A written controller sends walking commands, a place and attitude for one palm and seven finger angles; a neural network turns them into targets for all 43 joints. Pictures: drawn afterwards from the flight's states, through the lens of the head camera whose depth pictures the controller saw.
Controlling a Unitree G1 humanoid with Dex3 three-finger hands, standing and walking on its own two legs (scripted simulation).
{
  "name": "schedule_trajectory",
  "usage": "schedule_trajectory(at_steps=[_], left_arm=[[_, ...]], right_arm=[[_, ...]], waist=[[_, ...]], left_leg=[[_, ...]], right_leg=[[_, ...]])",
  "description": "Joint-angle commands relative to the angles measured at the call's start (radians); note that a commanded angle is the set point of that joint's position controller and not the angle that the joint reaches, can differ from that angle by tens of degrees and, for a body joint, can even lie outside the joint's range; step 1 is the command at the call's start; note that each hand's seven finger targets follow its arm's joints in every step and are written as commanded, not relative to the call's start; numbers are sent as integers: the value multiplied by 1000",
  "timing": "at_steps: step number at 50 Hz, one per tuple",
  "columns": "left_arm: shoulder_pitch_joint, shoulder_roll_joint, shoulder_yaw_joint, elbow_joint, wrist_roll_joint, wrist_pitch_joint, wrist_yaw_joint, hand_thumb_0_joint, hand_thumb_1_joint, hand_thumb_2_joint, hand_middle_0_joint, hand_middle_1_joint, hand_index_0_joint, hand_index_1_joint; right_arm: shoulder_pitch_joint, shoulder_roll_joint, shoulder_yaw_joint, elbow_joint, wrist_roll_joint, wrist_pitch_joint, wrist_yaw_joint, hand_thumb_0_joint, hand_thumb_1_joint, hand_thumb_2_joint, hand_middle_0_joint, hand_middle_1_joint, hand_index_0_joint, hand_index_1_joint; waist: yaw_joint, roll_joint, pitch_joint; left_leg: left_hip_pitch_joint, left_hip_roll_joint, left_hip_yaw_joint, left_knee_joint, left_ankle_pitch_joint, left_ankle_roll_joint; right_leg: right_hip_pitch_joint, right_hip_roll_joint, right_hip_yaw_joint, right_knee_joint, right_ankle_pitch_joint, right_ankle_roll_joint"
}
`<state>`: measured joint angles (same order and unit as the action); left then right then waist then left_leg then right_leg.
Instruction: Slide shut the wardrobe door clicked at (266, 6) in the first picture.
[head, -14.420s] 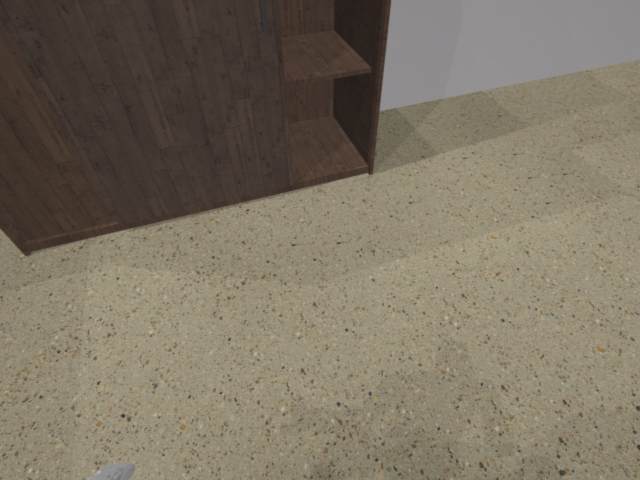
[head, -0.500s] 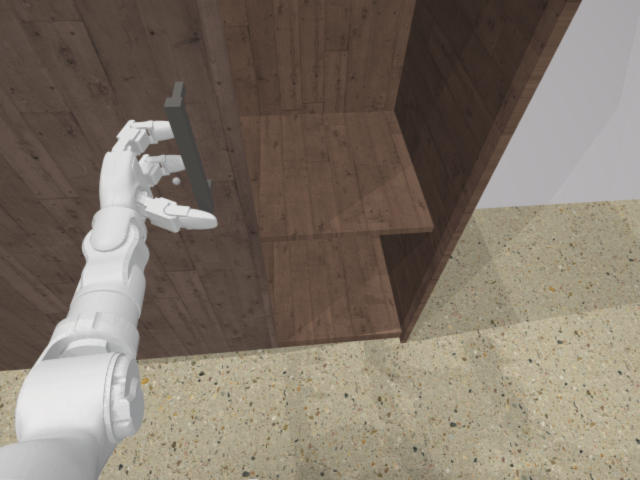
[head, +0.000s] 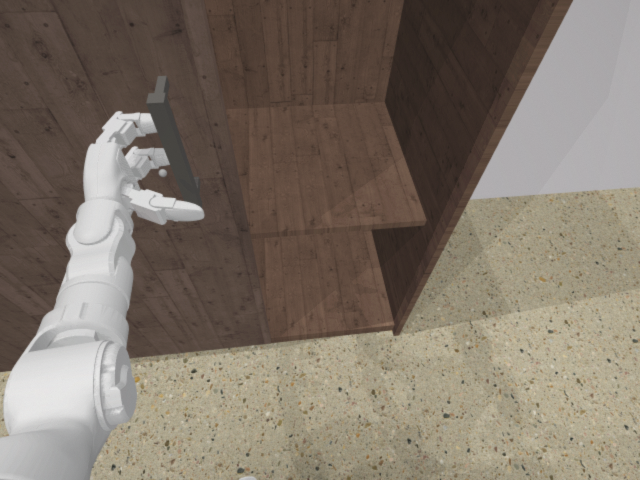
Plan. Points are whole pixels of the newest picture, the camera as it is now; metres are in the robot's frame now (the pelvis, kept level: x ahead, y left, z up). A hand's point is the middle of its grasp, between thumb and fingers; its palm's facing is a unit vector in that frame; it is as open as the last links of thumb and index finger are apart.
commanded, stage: slide the fingers in behind the handle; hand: left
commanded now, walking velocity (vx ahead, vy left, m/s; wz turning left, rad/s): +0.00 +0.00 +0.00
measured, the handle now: (180, 151) +0.52 +0.16 +0.11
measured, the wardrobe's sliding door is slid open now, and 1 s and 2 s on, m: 0.40 0.40 0.39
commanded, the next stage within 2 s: grip the handle and tug to test in 1.58 s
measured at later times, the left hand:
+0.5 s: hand (171, 182) +0.45 +0.16 +0.12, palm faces +0.07 -1.00 +0.00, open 14.0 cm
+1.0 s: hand (197, 177) +0.46 +0.13 +0.11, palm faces +0.07 -1.00 +0.00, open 14.0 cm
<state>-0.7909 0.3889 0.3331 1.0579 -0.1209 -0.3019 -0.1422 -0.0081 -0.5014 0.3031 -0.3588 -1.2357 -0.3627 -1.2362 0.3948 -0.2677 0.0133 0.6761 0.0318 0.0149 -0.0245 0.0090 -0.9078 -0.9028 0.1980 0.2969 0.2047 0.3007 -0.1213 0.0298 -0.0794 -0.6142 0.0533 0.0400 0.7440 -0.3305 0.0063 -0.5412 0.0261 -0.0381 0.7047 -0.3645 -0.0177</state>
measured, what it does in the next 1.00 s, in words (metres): stands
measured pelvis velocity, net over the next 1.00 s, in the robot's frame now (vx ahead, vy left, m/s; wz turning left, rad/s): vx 0.00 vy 0.00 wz -0.01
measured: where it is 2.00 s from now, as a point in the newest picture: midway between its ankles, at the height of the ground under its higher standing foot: outside the picture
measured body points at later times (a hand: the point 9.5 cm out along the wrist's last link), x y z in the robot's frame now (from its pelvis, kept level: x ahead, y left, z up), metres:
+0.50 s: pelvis +0.00 +0.01 +0.00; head +0.04 +0.01 +0.45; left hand +0.44 +0.22 +0.12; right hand +0.07 -0.25 -0.12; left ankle +0.02 +0.12 -0.71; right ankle -0.01 -0.11 -0.71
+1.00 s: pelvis +0.00 +0.00 +0.00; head +0.05 +0.00 +0.45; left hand +0.45 +0.19 +0.12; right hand +0.03 -0.26 -0.12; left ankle +0.02 +0.12 -0.71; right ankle -0.01 -0.11 -0.71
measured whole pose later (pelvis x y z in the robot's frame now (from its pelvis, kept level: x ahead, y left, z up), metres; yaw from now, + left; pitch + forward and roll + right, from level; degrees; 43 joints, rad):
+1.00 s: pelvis +0.00 +0.00 +0.00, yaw +0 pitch +10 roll -1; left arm -0.74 0.26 0.26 0.96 -0.11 -0.29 -0.02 -0.01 -0.50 0.30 -0.30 -1.20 -0.30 -1.20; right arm 0.38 -0.25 0.00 0.68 0.03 0.01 0.00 0.01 -0.91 -0.90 0.20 0.30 0.20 0.30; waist -0.11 0.04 -0.08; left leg -0.58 0.05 0.05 0.73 -0.33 0.01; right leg -0.51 0.02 -0.03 0.71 -0.37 -0.02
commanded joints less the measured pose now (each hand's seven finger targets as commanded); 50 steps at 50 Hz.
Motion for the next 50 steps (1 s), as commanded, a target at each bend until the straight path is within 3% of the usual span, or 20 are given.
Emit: schedule_trajectory(at_steps=[1,2,5,8,11,12,15,17,21,23,25,30,34,35,39,41,43,45,47,50], left_arm=[[-409,242,49,-252,-18,-66,15,0,-500,300,-300,-1200,-300,-1200],[-391,210,27,-253,-21,-63,12,0,-500,300,-300,-1200,-300,-1200],[-384,203,19,-295,-18,-68,16,0,-500,300,-300,-1200,-300,-1200],[-388,123,-40,-357,-30,-66,24,0,-500,300,-300,-1200,-300,-1200],[-344,148,-6,-327,-32,-48,43,0,-500,300,-300,-1200,-300,-1200],[-382,121,-38,-333,-28,-44,44,0,-500,300,-300,-1200,-300,-1200],[-386,156,-13,-346,-13,-52,57,0,-500,300,-300,-1200,-300,-1200],[-412,89,-64,-383,-16,-64,60,0,-500,300,-300,-1200,-300,-1200],[-376,82,-60,-358,-23,-56,64,0,-500,300,-300,-1200,-300,-1200],[-367,66,-69,-325,-22,-41,69,0,-500,300,-300,-1200,-300,-1200],[-386,83,-60,-303,-16,-36,76,0,-500,300,-300,-1200,-300,-1200],[-448,104,-40,-313,-13,-61,87,0,-500,300,-300,-1200,-300,-1200],[-441,91,-58,-312,-4,-77,87,0,-500,300,-300,-1200,-300,-1200],[-447,53,-90,-315,-3,-76,86,0,-500,300,-300,-1200,-300,-1200],[-410,93,-42,-286,-9,-61,101,0,-500,300,-300,-1200,-300,-1200],[-438,62,-70,-308,-2,-58,106,0,-500,300,-300,-1200,-300,-1200],[-408,88,-42,-328,-1,-62,117,0,-500,300,-300,-1200,-300,-1200],[-417,66,-62,-332,4,-64,122,0,-500,300,-300,-1200,-300,-1200],[-383,78,-41,-310,1,-58,128,0,-500,300,-300,-1200,-300,-1200],[-391,81,-46,-369,8,-69,127,0,-500,300,-300,-1200,-300,-1200]], right_arm=[[62,-144,-58,-101,-4,-32,-5,0,-900,-900,200,300,200,300],[55,-140,-57,-106,-2,-32,-4,0,-900,-900,200,300,200,300],[47,-138,-57,-110,0,-31,-3,0,-900,-900,200,300,200,300],[31,-131,-60,-113,2,-36,2,0,-900,-900,200,300,200,300],[29,-137,-61,-106,3,-36,1,0,-900,-900,200,300,200,300],[23,-134,-58,-102,4,-37,0,0,-900,-900,200,300,200,300],[17,-134,-57,-102,2,-38,-2,0,-900,-900,200,300,200,300],[10,-125,-60,-101,1,-45,2,0,-900,-900,200,300,200,300],[5,-128,-58,-99,1,-48,6,0,-900,-900,200,300,200,300],[4,-127,-57,-99,2,-47,7,0,-900,-900,200,300,200,300],[2,-129,-53,-101,2,-44,5,0,-900,-900,200,300,200,300],[13,-128,-55,-94,-4,-49,3,0,-900,-900,200,300,200,300],[19,-126,-56,-91,-6,-50,5,0,-900,-900,200,300,200,300],[14,-122,-55,-94,-3,-51,8,0,-900,-900,200,300,200,300],[31,-131,-60,-88,-6,-49,9,0,-900,-900,200,300,200,300],[26,-124,-58,-92,-5,-48,13,0,-900,-900,200,300,200,300],[30,-124,-62,-96,-7,-47,13,0,-900,-900,200,300,200,300],[30,-120,-60,-94,-9,-45,16,0,-900,-900,200,300,200,300],[33,-122,-63,-93,-9,-44,16,0,-900,-900,200,300,200,300],[28,-119,-64,-102,-10,-42,17,0,-900,-900,200,300,200,300]], waist=[[17,6,-371],[12,6,-363],[19,31,-356],[7,47,-361],[17,-2,-332],[1,-4,-313],[17,31,-332],[6,39,-347],[17,34,-337],[12,-9,-307],[12,-9,-277],[6,-21,-330],[11,23,-347],[3,35,-340],[19,-17,-346],[9,6,-340],[23,-8,-370],[15,-2,-354],[18,-43,-344],[27,12,-381]], left_leg=[[274,-41,-31,-60,270,34],[275,-42,-25,-62,269,34],[296,-38,-32,-65,285,31],[348,-34,-39,-63,312,26],[316,-34,-40,-68,288,26],[313,-35,-38,-72,273,27],[322,-38,-40,-70,269,26],[369,-33,-49,-66,297,22],[361,-34,-52,-68,297,18],[329,-36,-47,-71,270,22],[301,-39,-45,-77,239,23],[314,-41,-46,-70,233,27],[327,-40,-50,-64,253,20],[335,-40,-49,-65,246,20],[305,-41,-47,-66,257,23],[307,-42,-41,-68,259,23],[308,-43,-38,-65,275,24],[306,-43,-36,-68,273,24],[286,-44,-28,-67,266,28],[310,-47,-26,-68,297,27]], right_leg=[[111,17,23,-85,355,9],[109,17,22,-89,359,10],[101,18,17,-84,359,4],[76,22,9,-86,359,3],[85,21,6,-90,347,4],[73,19,7,-95,338,7],[80,16,14,-90,329,2],[56,19,4,-86,330,1],[60,20,2,-84,329,-2],[60,19,2,-92,318,2],[59,17,5,-95,299,2],[70,17,13,-92,297,5],[64,17,9,-81,300,-1],[46,21,8,-82,292,1],[85,20,9,-84,315,0],[72,20,8,-84,323,4],[100,21,12,-81,343,4],[95,21,11,-83,346,5],[111,22,16,-90,357,9],[134,19,19,-81,389,4]])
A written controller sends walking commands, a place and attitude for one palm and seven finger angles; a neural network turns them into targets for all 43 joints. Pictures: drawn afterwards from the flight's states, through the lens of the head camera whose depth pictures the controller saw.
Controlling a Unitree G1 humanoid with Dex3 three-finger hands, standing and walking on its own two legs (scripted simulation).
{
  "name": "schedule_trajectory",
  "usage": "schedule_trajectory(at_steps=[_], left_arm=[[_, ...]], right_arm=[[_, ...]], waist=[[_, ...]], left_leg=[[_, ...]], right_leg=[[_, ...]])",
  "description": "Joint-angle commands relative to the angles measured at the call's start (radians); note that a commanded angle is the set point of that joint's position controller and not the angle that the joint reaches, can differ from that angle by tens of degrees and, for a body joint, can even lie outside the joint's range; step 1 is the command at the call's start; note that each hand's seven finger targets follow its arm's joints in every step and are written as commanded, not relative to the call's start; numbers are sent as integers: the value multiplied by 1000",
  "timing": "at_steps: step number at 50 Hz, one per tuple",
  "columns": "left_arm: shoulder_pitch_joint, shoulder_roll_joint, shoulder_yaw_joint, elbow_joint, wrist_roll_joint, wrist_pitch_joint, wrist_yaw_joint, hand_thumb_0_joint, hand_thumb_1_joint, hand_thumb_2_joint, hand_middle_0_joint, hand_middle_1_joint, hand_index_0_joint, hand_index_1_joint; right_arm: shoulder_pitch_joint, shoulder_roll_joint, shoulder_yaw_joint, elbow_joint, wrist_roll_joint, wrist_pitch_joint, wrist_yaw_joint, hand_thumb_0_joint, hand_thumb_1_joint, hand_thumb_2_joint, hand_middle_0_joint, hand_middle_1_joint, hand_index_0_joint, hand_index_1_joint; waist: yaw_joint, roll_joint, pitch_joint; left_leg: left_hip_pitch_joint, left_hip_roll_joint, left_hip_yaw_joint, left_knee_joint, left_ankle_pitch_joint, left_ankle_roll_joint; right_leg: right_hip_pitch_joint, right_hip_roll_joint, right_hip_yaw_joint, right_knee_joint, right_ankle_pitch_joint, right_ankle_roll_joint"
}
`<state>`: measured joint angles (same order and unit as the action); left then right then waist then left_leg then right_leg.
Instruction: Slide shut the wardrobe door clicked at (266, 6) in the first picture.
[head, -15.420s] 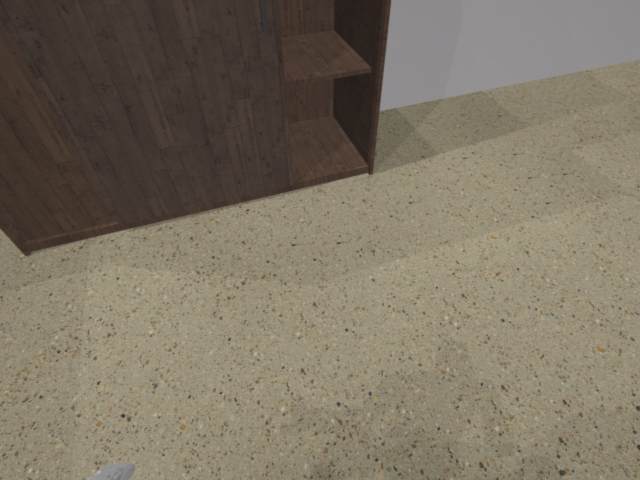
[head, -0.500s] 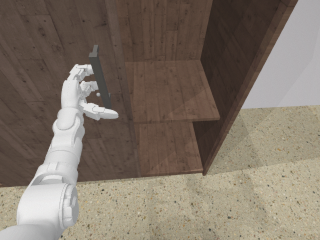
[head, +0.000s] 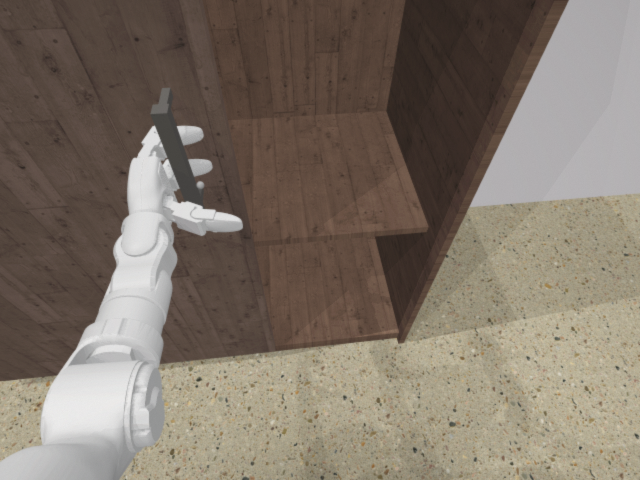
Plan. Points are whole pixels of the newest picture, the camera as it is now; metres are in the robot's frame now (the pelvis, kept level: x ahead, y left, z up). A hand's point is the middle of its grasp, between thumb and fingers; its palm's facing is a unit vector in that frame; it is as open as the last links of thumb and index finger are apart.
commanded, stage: slide the fingers in behind the handle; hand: left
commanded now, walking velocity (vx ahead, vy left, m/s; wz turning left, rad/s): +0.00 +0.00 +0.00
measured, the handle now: (183, 160) +0.51 +0.17 +0.11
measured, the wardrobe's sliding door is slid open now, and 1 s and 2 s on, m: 0.40 0.39 0.39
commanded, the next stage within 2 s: grip the handle and tug to test in 0.58 s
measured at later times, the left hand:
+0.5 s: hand (200, 186) +0.46 +0.14 +0.11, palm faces +0.07 -1.00 -0.01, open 14.0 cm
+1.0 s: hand (202, 182) +0.47 +0.14 +0.11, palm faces +0.09 -1.00 -0.01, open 11.6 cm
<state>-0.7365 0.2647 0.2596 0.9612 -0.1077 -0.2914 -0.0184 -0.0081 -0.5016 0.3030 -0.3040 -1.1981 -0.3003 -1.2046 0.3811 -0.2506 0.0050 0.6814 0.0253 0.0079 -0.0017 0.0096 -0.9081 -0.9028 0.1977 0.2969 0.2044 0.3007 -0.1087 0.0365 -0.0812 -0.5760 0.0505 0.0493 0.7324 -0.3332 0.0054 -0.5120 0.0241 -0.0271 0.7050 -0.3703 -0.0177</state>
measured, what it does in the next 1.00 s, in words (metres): stands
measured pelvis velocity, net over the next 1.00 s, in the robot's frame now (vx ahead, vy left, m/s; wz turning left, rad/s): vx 0.01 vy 0.00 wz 0.01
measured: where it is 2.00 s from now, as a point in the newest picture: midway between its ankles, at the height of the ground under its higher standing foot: outside the picture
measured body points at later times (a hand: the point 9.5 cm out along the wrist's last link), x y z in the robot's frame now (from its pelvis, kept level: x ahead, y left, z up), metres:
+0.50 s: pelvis +0.00 -0.01 +0.00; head +0.05 -0.01 +0.45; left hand +0.45 +0.19 +0.11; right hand +0.07 -0.26 -0.12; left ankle +0.01 +0.12 -0.71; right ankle -0.02 -0.11 -0.71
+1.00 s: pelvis +0.01 +0.00 +0.00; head +0.06 -0.01 +0.45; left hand +0.46 +0.19 +0.11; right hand +0.05 -0.25 -0.13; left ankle +0.01 +0.12 -0.71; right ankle -0.02 -0.11 -0.71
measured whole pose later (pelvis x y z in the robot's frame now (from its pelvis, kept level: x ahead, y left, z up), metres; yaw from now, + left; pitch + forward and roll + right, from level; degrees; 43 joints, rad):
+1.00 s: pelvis +0.01 +0.00 +0.00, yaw +0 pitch +11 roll -1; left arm -0.73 0.25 0.23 0.94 -0.11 -0.28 0.01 -0.01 -0.13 0.46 -0.34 -1.25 -0.31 -1.26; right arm 0.37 -0.24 0.00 0.68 0.02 0.01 0.01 0.01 -0.91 -0.90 0.20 0.30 0.20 0.30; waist -0.10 0.04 -0.08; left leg -0.57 0.05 0.04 0.73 -0.34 0.00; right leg -0.50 0.02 -0.03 0.70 -0.38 -0.02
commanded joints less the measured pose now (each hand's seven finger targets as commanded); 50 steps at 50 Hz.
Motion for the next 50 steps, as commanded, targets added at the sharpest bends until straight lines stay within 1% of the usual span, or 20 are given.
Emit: schedule_trajectory(at_steps=[1,3,5,7,9,10,14,17,18,20,25,27,30,33,34,40,42,43,46,50], left_arm=[[-423,178,9,-271,-6,-77,2,0,-500,300,-300,-1200,-300,-1200],[-425,129,-27,-281,-13,-73,2,0,-500,300,-300,-1200,-300,-1200],[-422,120,-35,-285,-15,-70,5,0,-500,300,-300,-1200,-300,-1200],[-425,139,-22,-283,-15,-64,9,0,-500,300,-300,-1200,-300,-1200],[-427,151,-19,-294,-10,-69,7,0,-500,300,-300,-1200,-300,-1200],[-422,128,-31,-293,-12,-67,5,0,-500,300,-300,-1200,-300,-1200],[-416,156,-10,-249,-19,-57,-1,0,-500,300,-300,-1200,-300,-1200],[-464,143,-27,-239,-16,-60,-7,0,-500,300,-300,-1200,-300,-1200],[-467,153,-17,-218,-20,-60,-8,0,-500,300,-300,-1200,-300,-1200],[-479,178,-3,-211,-13,-67,-9,0,-500,300,-300,-1200,-300,-1200],[-520,152,-20,-203,-17,-82,-9,0,-500,300,-300,-1200,-300,-1200],[-493,173,1,-183,-15,-81,-7,0,-500,300,-300,-1200,-300,-1200],[-509,161,-10,-224,-11,-86,-5,0,-500,300,-300,-1200,-300,-1200],[-468,145,-18,-242,-14,-79,-3,0,-500,300,-300,-1200,-300,-1200],[-453,164,2,-220,-12,-74,2,0,-500,300,-300,-1200,-300,-1200],[-468,134,-31,-253,-5,-65,8,0,-220,420,-330,-1240,-330,-1240],[-463,94,-58,-262,-6,-65,11,0,-127,460,-340,-1253,-340,-1253],[-451,119,-33,-241,-8,-61,17,0,-80,480,-345,-1260,-345,-1260],[-454,137,-21,-248,-6,-67,17,0,60,540,-360,-1280,-360,-1280],[-457,113,-43,-263,-5,-71,13,0,247,620,-380,-1307,-380,-1307]], right_arm=[[38,-131,-56,-109,-1,-35,-4,0,-900,-900,200,300,200,300],[35,-128,-57,-107,1,-38,-1,0,-900,-900,200,300,200,300],[37,-131,-59,-103,1,-39,1,0,-900,-900,200,300,200,300],[35,-134,-59,-101,1,-40,0,0,-900,-900,200,300,200,300],[35,-133,-59,-97,0,-38,-3,0,-900,-900,200,300,200,300],[29,-129,-59,-100,1,-39,-1,0,-900,-900,200,300,200,300],[28,-135,-55,-95,3,-36,-5,0,-900,-900,200,300,200,300],[21,-130,-52,-95,5,-37,-8,0,-900,-900,200,300,200,300],[22,-131,-51,-92,6,-37,-10,0,-900,-900,200,300,200,300],[24,-132,-50,-93,5,-36,-12,0,-900,-900,200,300,200,300],[29,-130,-50,-90,0,-40,-8,0,-900,-900,200,300,200,300],[35,-133,-53,-90,0,-38,-8,0,-900,-900,200,300,200,300],[37,-133,-54,-95,-1,-37,-3,0,-900,-900,200,300,200,300],[36,-131,-56,-102,-1,-34,0,0,-900,-900,200,300,200,300],[45,-136,-58,-98,-2,-30,-1,0,-900,-900,200,300,200,300],[47,-132,-58,-93,-1,-30,1,0,-900,-900,200,300,200,300],[44,-128,-59,-93,-2,-33,4,0,-900,-900,200,300,200,300],[46,-132,-61,-90,-2,-33,3,0,-900,-900,200,300,200,300],[47,-134,-61,-91,-3,-34,2,0,-900,-900,200,300,200,300],[43,-130,-59,-93,-2,-36,4,0,-900,-900,200,300,200,300]], waist=[[15,5,-371],[4,-7,-353],[1,-24,-348],[0,-37,-341],[6,-8,-346],[2,-6,-351],[1,-58,-301],[-8,-26,-305],[-11,-48,-292],[-4,-31,-314],[-12,-7,-344],[-7,-33,-350],[-5,7,-381],[2,2,-384],[2,-33,-366],[-5,7,-357],[-7,14,-359],[-5,-18,-341],[-3,-33,-355],[-2,3,-359]], left_leg=[[278,-43,-34,-54,302,27],[291,-40,-35,-54,308,26],[295,-39,-40,-55,309,26],[276,-43,-33,-57,286,30],[281,-45,-35,-57,296,29],[295,-45,-32,-55,303,29],[249,-48,-33,-60,268,31],[258,-51,-30,-60,244,32],[247,-50,-32,-59,230,33],[248,-52,-33,-57,240,32],[272,-50,-40,-47,267,29],[262,-48,-36,-44,279,30],[294,-47,-40,-40,306,28],[297,-43,-39,-42,330,25],[278,-44,-42,-41,323,27],[306,-38,-48,-48,335,23],[322,-37,-50,-46,333,22],[306,-35,-50,-48,314,23],[298,-38,-47,-50,317,26],[316,-38,-47,-47,333,24]], right_leg=[[96,23,6,-84,395,4],[79,26,0,-88,396,5],[75,27,-2,-91,396,5],[88,24,6,-98,397,8],[99,20,8,-95,404,3],[88,21,8,-95,413,6],[99,18,9,-106,398,8],[77,15,13,-110,375,10],[75,16,15,-114,363,12],[83,13,16,-104,367,10],[63,17,12,-90,374,9],[74,18,13,-88,390,11],[65,21,8,-80,397,7],[75,23,2,-77,414,6],[82,23,2,-80,409,5],[49,26,-4,-79,394,3],[33,29,-7,-82,379,2],[34,28,-8,-87,367,3],[56,27,-3,-86,383,4],[47,27,-4,-81,390,2]])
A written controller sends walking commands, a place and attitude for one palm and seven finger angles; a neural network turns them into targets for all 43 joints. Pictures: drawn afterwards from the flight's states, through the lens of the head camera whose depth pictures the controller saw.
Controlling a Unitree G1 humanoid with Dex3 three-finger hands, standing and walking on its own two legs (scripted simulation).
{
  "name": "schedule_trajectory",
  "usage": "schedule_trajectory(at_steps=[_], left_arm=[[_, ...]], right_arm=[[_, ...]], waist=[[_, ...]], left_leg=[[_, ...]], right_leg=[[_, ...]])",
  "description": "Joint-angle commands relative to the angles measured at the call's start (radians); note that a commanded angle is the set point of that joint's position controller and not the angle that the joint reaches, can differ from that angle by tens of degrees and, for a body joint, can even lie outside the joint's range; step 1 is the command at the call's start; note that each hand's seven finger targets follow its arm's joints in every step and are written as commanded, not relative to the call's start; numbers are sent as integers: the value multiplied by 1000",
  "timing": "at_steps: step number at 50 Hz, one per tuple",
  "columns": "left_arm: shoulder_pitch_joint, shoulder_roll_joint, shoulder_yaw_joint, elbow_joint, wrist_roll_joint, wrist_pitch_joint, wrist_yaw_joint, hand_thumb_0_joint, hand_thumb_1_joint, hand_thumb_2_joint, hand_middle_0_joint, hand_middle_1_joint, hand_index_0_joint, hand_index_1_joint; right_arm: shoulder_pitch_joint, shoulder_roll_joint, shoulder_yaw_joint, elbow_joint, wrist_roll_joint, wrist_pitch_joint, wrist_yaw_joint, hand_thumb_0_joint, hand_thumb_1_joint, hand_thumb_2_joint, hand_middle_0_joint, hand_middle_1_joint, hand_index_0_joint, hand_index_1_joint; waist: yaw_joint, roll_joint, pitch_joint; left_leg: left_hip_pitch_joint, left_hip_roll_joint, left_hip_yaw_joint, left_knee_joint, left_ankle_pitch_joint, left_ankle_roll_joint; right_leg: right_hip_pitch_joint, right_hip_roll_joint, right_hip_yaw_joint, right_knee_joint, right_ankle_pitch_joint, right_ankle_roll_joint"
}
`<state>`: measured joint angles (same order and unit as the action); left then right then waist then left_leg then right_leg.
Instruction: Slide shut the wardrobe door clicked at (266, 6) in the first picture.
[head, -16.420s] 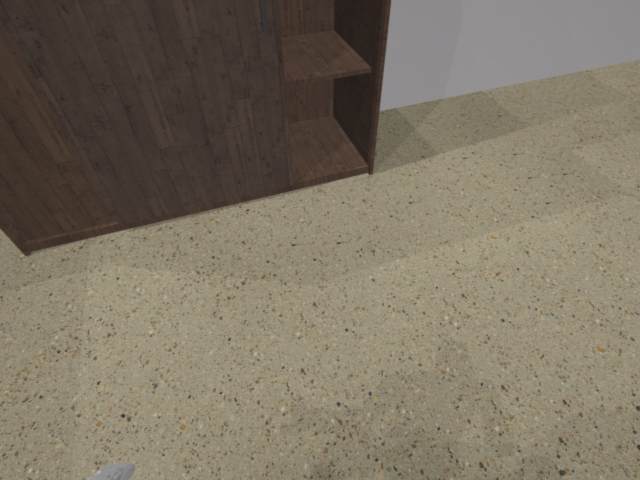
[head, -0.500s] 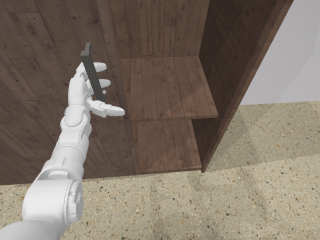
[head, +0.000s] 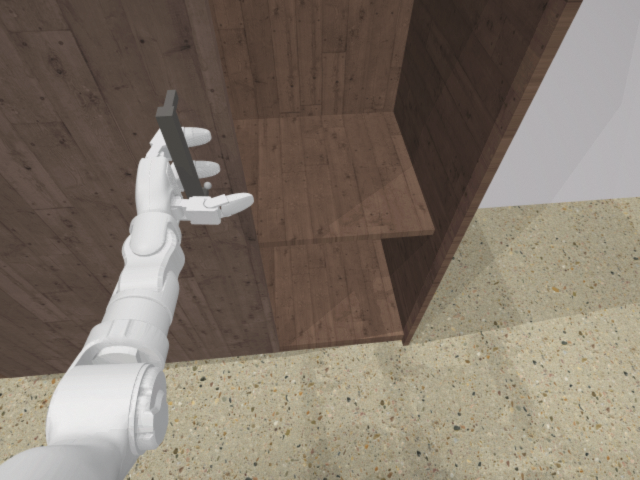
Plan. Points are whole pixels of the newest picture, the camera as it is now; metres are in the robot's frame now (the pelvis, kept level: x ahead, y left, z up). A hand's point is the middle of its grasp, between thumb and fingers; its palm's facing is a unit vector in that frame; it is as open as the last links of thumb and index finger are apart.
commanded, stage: grip the handle and tug to test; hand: left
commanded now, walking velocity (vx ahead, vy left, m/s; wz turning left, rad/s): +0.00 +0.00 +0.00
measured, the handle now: (188, 162) +0.51 +0.16 +0.11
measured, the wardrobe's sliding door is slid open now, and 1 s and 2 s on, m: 0.39 0.39 0.39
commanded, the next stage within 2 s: tug the door sideways, standing still in 1.10 s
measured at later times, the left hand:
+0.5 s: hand (206, 184) +0.46 +0.13 +0.11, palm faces +0.08 -1.00 -0.01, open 5.2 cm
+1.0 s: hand (204, 188) +0.45 +0.14 +0.11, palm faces +0.08 -1.00 -0.01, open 5.5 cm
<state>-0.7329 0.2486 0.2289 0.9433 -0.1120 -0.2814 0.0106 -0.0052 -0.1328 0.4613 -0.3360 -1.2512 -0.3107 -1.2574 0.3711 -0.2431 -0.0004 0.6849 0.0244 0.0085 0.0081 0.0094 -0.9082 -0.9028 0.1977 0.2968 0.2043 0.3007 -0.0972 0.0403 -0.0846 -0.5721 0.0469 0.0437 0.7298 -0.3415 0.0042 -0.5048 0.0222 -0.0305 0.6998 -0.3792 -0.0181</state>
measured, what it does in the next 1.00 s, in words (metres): stands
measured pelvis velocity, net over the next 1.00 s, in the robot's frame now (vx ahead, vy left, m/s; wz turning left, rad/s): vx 0.03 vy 0.00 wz -0.02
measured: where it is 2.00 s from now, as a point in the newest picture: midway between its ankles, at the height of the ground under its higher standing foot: outside the picture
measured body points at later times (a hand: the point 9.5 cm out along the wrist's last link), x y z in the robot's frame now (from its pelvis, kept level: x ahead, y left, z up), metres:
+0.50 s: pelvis +0.00 +0.00 +0.00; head +0.06 -0.01 +0.45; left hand +0.45 +0.19 +0.11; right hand +0.06 -0.26 -0.13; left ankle +0.01 +0.12 -0.71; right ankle -0.02 -0.11 -0.71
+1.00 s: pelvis +0.03 +0.00 +0.01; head +0.07 -0.01 +0.45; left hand +0.44 +0.19 +0.11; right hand +0.08 -0.26 -0.12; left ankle +0.01 +0.12 -0.71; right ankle -0.02 -0.11 -0.71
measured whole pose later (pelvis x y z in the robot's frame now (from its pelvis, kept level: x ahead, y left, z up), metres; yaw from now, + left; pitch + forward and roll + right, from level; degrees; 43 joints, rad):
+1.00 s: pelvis +0.03 +0.00 +0.01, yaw -1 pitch +10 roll -1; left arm -0.51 0.22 0.21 0.64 -0.15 -0.19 0.02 0.03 0.79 0.80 -0.35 -1.40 -0.34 -1.40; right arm 0.36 -0.24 -0.01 0.63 0.03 0.01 0.02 0.01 -0.91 -0.90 0.20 0.30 0.20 0.30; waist -0.08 0.04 -0.10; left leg -0.49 0.05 0.07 0.68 -0.36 0.00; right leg -0.44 0.03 -0.01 0.64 -0.38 -0.02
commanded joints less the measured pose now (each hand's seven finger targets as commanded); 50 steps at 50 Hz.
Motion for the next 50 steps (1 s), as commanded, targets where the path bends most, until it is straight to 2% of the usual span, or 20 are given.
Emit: schedule_trajectory(at_steps=[1,4,5,6,10,14,15,16,19,20,25,26,27,30,32,40,42,44,49,50], left_arm=[[-449,140,-3,-229,1,-78,-15,0,293,640,-385,-1313,-385,-1313],[-495,100,-41,-236,2,-79,-12,0,433,700,-400,-1333,-400,-1333],[-504,111,-30,-252,2,-83,-10,0,480,720,-405,-1340,-405,-1340],[-472,127,-11,-245,1,-81,-8,0,527,740,-410,-1347,-410,-1347],[-468,122,-18,-238,-1,-77,-14,0,713,820,-430,-1373,-430,-1373],[-496,99,-46,-252,2,-75,-16,0,900,900,-450,-1400,-450,-1400],[-490,90,-47,-264,0,-76,-15,0,900,900,-450,-1400,-450,-1400],[-450,102,-32,-251,-2,-71,-16,0,900,900,-450,-1400,-450,-1400],[-465,115,-26,-239,-6,-65,-20,0,900,900,-450,-1400,-450,-1400],[-482,125,-26,-265,-1,-70,-21,0,900,900,-450,-1400,-450,-1400],[-446,126,-15,-261,-10,-62,-26,0,900,900,-450,-1400,-450,-1400],[-422,156,12,-261,-9,-61,-27,0,900,900,-450,-1400,-450,-1400],[-427,127,-15,-272,-10,-61,-30,0,900,900,-450,-1400,-450,-1400],[-389,165,21,-281,-15,-60,-31,0,900,900,-450,-1400,-450,-1400],[-383,120,-15,-312,-19,-60,-37,0,900,900,-450,-1400,-450,-1400],[-230,118,-4,-418,-24,-43,-27,0,900,900,-450,-1400,-450,-1400],[-173,89,-24,-462,-28,-35,-28,0,900,900,-450,-1400,-450,-1400],[-132,92,-21,-489,-32,-23,-24,0,900,900,-450,-1400,-450,-1400],[3,84,-24,-606,-35,12,-19,0,900,900,-450,-1400,-450,-1400],[35,49,-49,-635,-38,20,-23,0,900,900,-450,-1400,-450,-1400]], right_arm=[[55,-139,-54,-94,-1,-35,-7,0,-900,-900,200,300,200,300],[54,-137,-54,-92,-2,-37,-5,0,-900,-900,200,300,200,300],[58,-139,-57,-91,-3,-39,-4,0,-900,-900,200,300,200,300],[60,-141,-59,-92,-3,-39,-4,0,-900,-900,200,300,200,300],[51,-138,-55,-94,-1,-37,-4,0,-900,-900,200,300,200,300],[53,-136,-56,-92,-1,-35,-4,0,-900,-900,200,300,200,300],[55,-136,-58,-93,-1,-37,-2,0,-900,-900,200,300,200,300],[53,-138,-59,-95,-1,-37,-1,0,-900,-900,200,300,200,300],[54,-139,-54,-95,-2,-34,-4,0,-900,-900,200,300,200,300],[51,-139,-55,-96,0,-33,-4,0,-900,-900,200,300,200,300],[49,-137,-54,-102,0,-31,-4,0,-900,-900,200,300,200,300],[49,-139,-56,-104,0,-29,-5,0,-900,-900,200,300,200,300],[43,-134,-52,-109,0,-29,-3,0,-900,-900,200,300,200,300],[43,-137,-53,-114,0,-27,-4,0,-900,-900,200,300,200,300],[31,-131,-52,-125,3,-27,-2,0,-900,-900,200,300,200,300],[22,-133,-60,-145,4,-31,6,0,-900,-900,200,300,200,300],[15,-128,-60,-157,5,-33,8,0,-900,-900,200,300,200,300],[13,-130,-62,-157,5,-35,8,0,-900,-900,200,300,200,300],[-5,-126,-64,-176,7,-41,9,0,-900,-900,200,300,200,300],[-13,-118,-63,-183,11,-45,11,0,-900,-900,200,300,200,300]], waist=[[-12,-13,-348],[-29,-6,-333],[-24,10,-370],[-15,-21,-382],[-21,-33,-350],[-25,14,-351],[-28,-2,-376],[-15,-1,-374],[-20,-43,-346],[-23,-12,-365],[-16,-33,-363],[-4,-24,-372],[-8,-6,-364],[4,-31,-374],[2,-7,-370],[30,-8,-396],[41,4,-399],[41,-35,-381],[62,-16,-383],[61,7,-382]], left_leg=[[304,-33,-42,-45,339,24],[304,-35,-44,-43,325,25],[330,-34,-48,-41,342,23],[327,-34,-47,-38,353,25],[297,-37,-39,-39,344,28],[319,-37,-46,-35,358,24],[340,-35,-46,-31,375,26],[335,-35,-44,-33,375,25],[288,-41,-40,-37,349,29],[309,-39,-41,-36,366,28],[301,-42,-34,-34,377,31],[294,-42,-33,-34,375,29],[301,-43,-32,-39,374,28],[284,-44,-27,-40,381,31],[299,-44,-25,-41,391,30],[330,-36,-23,-45,471,27],[342,-35,-19,-48,504,26],[335,-32,-19,-51,525,28],[355,-30,-8,-62,610,28],[374,-27,-6,-64,633,26]], right_leg=[[42,29,-2,-76,397,2],[25,28,-2,-79,384,3],[22,29,-3,-73,389,2],[39,30,-1,-72,404,3],[49,28,2,-77,419,6],[30,26,-1,-73,410,1],[27,29,-3,-71,424,4],[34,30,-2,-73,425,3],[61,28,2,-77,430,5],[53,27,2,-72,441,4],[75,28,4,-75,467,6],[85,27,6,-74,466,6],[82,26,3,-75,464,5],[116,26,8,-75,492,6],[109,27,6,-76,496,5],[145,28,-1,-70,548,3],[158,29,-2,-70,573,2],[183,27,-5,-76,599,3],[231,19,-5,-81,678,7],[219,19,-5,-83,687,10]])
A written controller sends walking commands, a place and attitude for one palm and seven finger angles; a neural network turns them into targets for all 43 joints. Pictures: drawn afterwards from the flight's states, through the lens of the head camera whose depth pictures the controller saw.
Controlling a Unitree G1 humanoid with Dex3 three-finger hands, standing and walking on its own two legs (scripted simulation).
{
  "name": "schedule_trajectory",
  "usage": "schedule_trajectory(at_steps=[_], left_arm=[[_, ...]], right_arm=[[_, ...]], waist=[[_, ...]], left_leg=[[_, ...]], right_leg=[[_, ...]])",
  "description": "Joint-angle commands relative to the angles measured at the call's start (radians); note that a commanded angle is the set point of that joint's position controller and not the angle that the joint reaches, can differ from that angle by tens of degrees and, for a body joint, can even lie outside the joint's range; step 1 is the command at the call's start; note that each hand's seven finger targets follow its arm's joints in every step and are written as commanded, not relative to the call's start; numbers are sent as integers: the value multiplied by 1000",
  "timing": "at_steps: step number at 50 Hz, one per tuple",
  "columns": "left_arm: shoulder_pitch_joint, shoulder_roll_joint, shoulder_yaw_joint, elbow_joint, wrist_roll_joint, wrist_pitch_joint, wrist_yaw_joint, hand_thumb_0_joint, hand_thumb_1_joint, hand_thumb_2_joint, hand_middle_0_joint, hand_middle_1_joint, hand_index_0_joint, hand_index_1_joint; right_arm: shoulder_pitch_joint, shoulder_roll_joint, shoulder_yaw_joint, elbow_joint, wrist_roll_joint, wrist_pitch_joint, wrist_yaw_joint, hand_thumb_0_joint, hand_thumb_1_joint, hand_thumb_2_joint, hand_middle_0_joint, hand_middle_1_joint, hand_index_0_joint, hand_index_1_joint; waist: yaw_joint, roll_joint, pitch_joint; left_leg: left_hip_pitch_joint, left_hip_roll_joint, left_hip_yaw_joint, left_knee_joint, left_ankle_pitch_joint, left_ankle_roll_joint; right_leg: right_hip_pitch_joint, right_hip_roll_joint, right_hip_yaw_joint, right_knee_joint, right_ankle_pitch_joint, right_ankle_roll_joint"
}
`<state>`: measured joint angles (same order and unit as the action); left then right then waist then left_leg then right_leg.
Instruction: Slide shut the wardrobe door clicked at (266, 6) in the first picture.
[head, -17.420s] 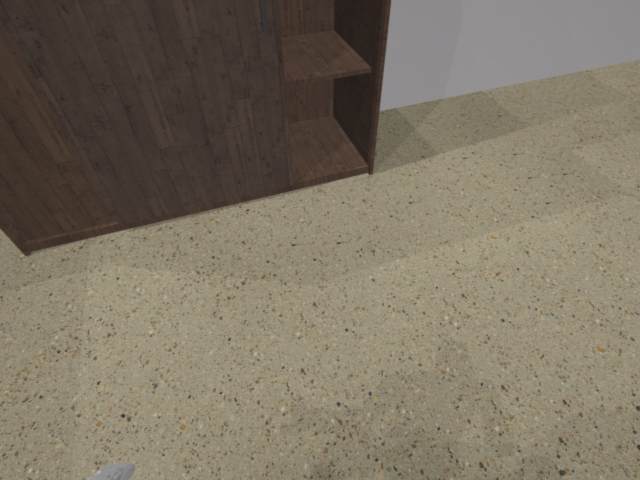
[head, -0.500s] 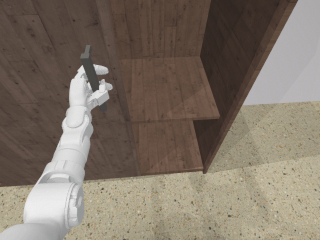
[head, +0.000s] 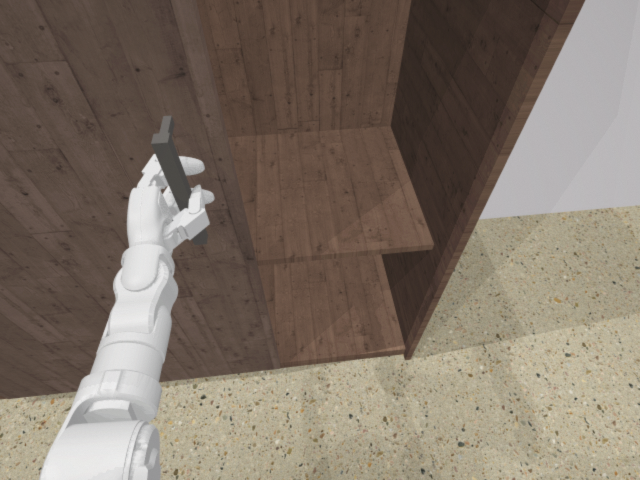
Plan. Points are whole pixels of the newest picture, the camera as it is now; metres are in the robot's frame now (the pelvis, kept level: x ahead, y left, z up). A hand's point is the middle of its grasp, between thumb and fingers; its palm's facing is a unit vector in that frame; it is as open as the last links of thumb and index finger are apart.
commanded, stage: grip the handle and tug to test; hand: left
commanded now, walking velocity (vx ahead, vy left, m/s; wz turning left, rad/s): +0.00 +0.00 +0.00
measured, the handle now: (185, 186) +0.48 +0.17 +0.10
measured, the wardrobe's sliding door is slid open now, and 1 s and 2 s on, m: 0.39 0.39 0.35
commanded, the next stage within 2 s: tug the door sideways, standing still in 0.10 s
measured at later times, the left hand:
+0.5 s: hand (201, 212) +0.42 +0.14 +0.11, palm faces +0.14 -0.99 -0.01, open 5.6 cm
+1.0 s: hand (203, 214) +0.42 +0.14 +0.11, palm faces +0.15 -0.99 -0.09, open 5.8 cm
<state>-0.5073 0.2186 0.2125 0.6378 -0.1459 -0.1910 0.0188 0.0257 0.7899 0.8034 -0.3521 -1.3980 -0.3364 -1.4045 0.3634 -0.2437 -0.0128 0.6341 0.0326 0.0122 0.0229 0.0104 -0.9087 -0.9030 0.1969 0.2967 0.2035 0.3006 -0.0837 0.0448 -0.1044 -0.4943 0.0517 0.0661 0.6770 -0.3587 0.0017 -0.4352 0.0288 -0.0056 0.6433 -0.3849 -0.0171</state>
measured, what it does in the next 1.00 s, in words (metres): stands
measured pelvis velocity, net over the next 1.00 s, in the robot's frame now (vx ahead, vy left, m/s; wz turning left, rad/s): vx -0.02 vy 0.00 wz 0.06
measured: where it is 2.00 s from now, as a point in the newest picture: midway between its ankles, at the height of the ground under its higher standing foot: outside the picture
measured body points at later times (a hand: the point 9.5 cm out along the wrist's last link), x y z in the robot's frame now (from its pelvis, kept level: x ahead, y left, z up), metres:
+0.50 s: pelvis +0.02 +0.00 +0.00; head +0.06 +0.00 +0.45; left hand +0.41 +0.20 +0.11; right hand +0.14 -0.24 -0.12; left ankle -0.02 +0.12 -0.72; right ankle -0.05 -0.11 -0.72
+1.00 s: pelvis -0.02 +0.00 +0.00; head +0.04 +0.00 +0.44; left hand +0.41 +0.19 +0.11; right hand +0.05 -0.24 -0.14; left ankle -0.02 +0.12 -0.72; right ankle -0.05 -0.11 -0.72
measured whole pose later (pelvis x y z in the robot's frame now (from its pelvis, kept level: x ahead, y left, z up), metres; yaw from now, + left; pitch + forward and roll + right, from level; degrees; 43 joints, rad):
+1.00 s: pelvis -0.02 +0.00 +0.00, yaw +3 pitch +8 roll -1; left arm -0.70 0.19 0.07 0.80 -0.10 -0.19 0.13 0.01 0.78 0.83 -0.33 -1.37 -0.25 -1.40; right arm 0.34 -0.24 -0.01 0.73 0.03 -0.02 -0.01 0.01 -0.91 -0.90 0.20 0.30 0.20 0.30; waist -0.04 0.05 -0.03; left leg -0.51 0.02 0.00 0.71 -0.34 0.01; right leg -0.42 0.01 -0.04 0.67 -0.39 -0.01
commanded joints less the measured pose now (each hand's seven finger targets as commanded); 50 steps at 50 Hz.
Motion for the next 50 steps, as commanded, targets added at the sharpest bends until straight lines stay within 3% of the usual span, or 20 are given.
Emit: schedule_trajectory(at_steps=[1,3,4,6,9,10,12,14,17,19,23,29,37,39,41,45,46,47,48,50], left_arm=[[-170,79,-30,-360,-9,-63,-30,0,900,900,-450,-1400,-450,-1400],[-118,48,-58,-392,-11,-47,-29,0,900,900,-450,-1400,-450,-1400],[-95,67,-45,-406,-9,-42,-25,0,900,900,-450,-1400,-450,-1400],[-75,73,-40,-459,-10,-33,-22,0,900,900,-450,-1400,-450,-1400],[-40,47,-66,-492,-8,-17,-20,0,900,900,-450,-1400,-450,-1400],[-23,57,-51,-483,-10,-11,-16,0,900,900,-450,-1400,-450,-1400],[-196,146,1,-444,4,-9,-5,0,900,900,-450,-1400,-450,-1400],[-291,80,-58,-445,9,-10,-1,0,900,900,-450,-1400,-450,-1400],[-343,-8,-117,-350,9,9,9,0,900,900,-450,-1400,-450,-1400],[-393,-25,-145,-363,23,0,18,0,900,900,-450,-1400,-450,-1400],[-447,-101,-215,-312,31,-16,22,0,900,900,-450,-1400,-450,-1400],[-537,-153,-283,-286,47,-54,23,0,900,900,-450,-1400,-450,-1400],[-647,-246,-366,-187,52,-86,37,0,900,900,-450,-1400,-450,-1400],[-660,-239,-362,-155,55,-94,44,0,900,900,-450,-1400,-450,-1400],[-682,-244,-367,-134,58,-102,44,0,900,900,-450,-1400,-450,-1400],[-711,-239,-357,-90,51,-111,48,0,900,900,-450,-1400,-450,-1400],[-787,-230,-357,-111,53,-118,51,0,900,900,-450,-1400,-450,-1400],[-852,321,-28,-150,107,-96,88,0,900,900,-450,-1400,-450,-1400],[-852,185,-131,-143,104,-79,81,0,900,900,-450,-1400,-450,-1400],[-781,24,-244,-97,85,-49,57,0,900,900,-450,-1400,-450,-1400]], right_arm=[[-7,-117,-51,-134,2,-52,-3,0,-900,-900,200,300,200,300],[-16,-116,-51,-141,2,-57,-2,0,-900,-900,200,300,200,300],[-18,-119,-52,-142,1,-56,-4,0,-900,-900,200,300,200,300],[-25,-117,-51,-149,1,-59,-4,0,-900,-900,200,300,200,300],[-43,-111,-48,-153,1,-62,-7,0,-900,-900,200,300,200,300],[-45,-112,-46,-152,1,-62,-7,0,-900,-900,200,300,200,300],[-37,-126,-44,-123,-3,-53,-19,0,-900,-900,200,300,200,300],[-38,-117,-44,-112,-4,-52,-24,0,-900,-900,200,300,200,300],[-17,-111,-49,-80,-7,-51,-25,0,-900,-900,200,300,200,300],[-12,-110,-52,-71,-14,-53,-24,0,-900,-900,200,300,200,300],[-20,-105,-51,-60,-17,-58,-18,0,-900,-900,200,300,200,300],[-4,-105,-52,-48,-23,-63,-8,0,-900,-900,200,300,200,300],[4,-104,-49,-33,-20,-76,4,0,-900,-900,200,300,200,300],[10,-111,-51,-25,-22,-81,5,0,-900,-900,200,300,200,300],[11,-111,-49,-22,-19,-87,6,0,-900,-900,200,300,200,300],[23,-116,-49,-10,-20,-97,6,0,-900,-900,200,300,200,300],[26,-117,-49,-3,-18,-102,3,0,-900,-900,200,300,200,300],[-13,-165,-58,-26,4,-72,-46,0,-900,-900,200,300,200,300],[-38,-128,-45,-29,8,-61,-68,0,-900,-900,200,300,200,300],[-85,-112,-30,-42,13,-58,-92,0,-900,-900,200,300,200,300]], waist=[[53,0,-366],[52,-33,-357],[57,-39,-348],[63,-32,-363],[61,-16,-332],[63,-33,-325],[32,-50,-292],[12,1,-289],[-8,-9,-306],[-13,-3,-341],[-27,-36,-335],[-38,-15,-377],[-65,0,-340],[-67,-32,-341],[-69,-5,-336],[-76,-33,-329],[-90,-19,-329],[35,-3,-375],[0,-21,-344],[-6,25,-274]], left_leg=[[307,-30,-32,-13,669,27],[314,-29,-32,-19,679,27],[309,-27,-33,-20,696,27],[323,-29,-28,-24,718,27],[333,-27,-29,-31,721,24],[329,-27,-30,-38,701,22],[302,-34,-31,-36,637,24],[326,-34,-37,-22,669,23],[372,-28,-56,-2,740,18],[393,-30,-65,6,760,18],[387,-35,-75,3,679,19],[426,-31,-98,24,718,19],[408,-29,-121,21,553,13],[382,-30,-128,15,495,13],[378,-34,-126,12,446,13],[349,-39,-125,9,391,17],[361,-38,-126,10,388,17],[340,17,-109,-28,289,60],[328,4,-82,-66,238,65],[341,42,-119,-95,178,81]], right_leg=[[154,12,-34,-28,692,9],[165,11,-36,-35,709,12],[182,9,-35,-36,721,9],[200,4,-32,-37,765,13],[197,2,-35,-48,745,11],[195,4,-37,-52,735,12],[180,1,-28,-53,737,13],[148,0,-30,-52,718,10],[87,2,-41,-45,707,14],[82,1,-42,-40,698,12],[52,3,-47,-43,642,11],[12,7,-51,-25,610,5],[-86,18,-61,-23,461,-1],[-85,20,-63,-23,421,-4],[-108,21,-61,-23,387,-6],[-110,22,-60,-29,360,-5],[-123,22,-57,-32,358,-3],[63,-64,20,-82,319,8],[115,-68,8,-93,339,10],[70,-49,-21,-45,246,7]])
